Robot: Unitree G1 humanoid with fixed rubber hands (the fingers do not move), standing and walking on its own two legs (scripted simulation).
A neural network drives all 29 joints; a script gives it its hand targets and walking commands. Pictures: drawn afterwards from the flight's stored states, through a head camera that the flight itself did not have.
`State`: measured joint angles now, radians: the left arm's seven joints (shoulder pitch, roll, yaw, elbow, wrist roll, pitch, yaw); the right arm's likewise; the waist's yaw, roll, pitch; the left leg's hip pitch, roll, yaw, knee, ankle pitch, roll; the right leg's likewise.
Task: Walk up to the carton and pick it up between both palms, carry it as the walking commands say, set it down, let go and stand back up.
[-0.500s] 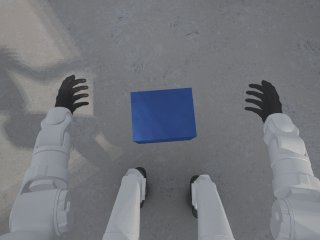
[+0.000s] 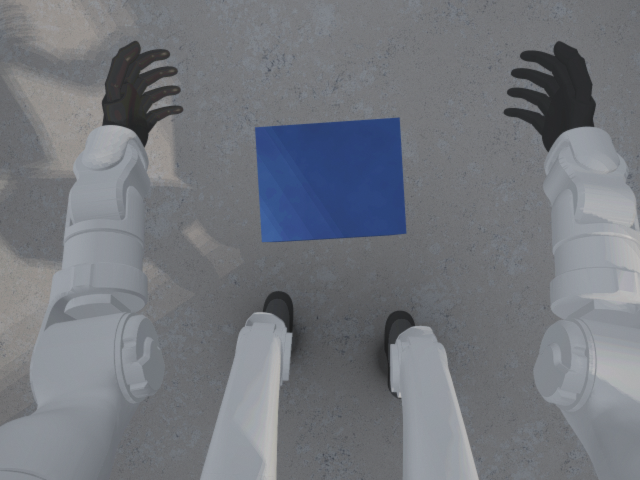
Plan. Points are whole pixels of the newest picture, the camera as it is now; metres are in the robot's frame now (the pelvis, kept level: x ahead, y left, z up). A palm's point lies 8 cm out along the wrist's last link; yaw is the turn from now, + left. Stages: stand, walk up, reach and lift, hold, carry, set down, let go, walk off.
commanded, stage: reach and lift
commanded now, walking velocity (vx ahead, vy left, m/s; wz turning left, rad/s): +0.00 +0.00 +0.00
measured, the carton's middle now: (330, 187) +0.47 +0.04 -0.53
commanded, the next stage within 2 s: none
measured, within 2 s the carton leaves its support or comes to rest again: neither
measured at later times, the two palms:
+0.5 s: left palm (186, 164) +0.46 +0.25 -0.27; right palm (497, 163) +0.49 -0.21 -0.27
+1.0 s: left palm (221, 183) +0.45 +0.24 -0.42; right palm (461, 185) +0.48 -0.21 -0.42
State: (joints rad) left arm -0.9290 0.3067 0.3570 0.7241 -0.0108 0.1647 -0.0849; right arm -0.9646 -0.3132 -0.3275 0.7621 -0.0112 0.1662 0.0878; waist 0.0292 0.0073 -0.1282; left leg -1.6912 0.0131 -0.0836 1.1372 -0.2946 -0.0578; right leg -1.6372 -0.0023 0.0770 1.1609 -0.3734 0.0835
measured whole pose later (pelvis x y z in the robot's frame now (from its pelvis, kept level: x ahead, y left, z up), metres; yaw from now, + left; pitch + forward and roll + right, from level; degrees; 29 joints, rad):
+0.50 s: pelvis -0.03 +0.00 -0.14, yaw +0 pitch +52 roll -2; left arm -1.00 0.34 0.31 0.70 -0.11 0.17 -0.01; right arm -1.06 -0.39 -0.24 0.75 0.07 0.18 0.04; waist 0.04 0.02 -0.07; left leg -2.17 -0.02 -0.10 1.70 -0.44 -0.07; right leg -2.10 0.02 0.10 1.73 -0.54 0.12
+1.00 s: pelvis -0.04 +0.00 -0.24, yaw +0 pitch +45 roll -1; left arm -1.17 0.39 0.23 0.93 -0.18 0.06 0.04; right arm -1.20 -0.43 -0.12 0.94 0.19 0.09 -0.03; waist 0.04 0.01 0.16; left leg -2.37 -0.03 -0.11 2.05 -0.48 -0.10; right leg -2.31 0.05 0.12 2.11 -0.59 0.13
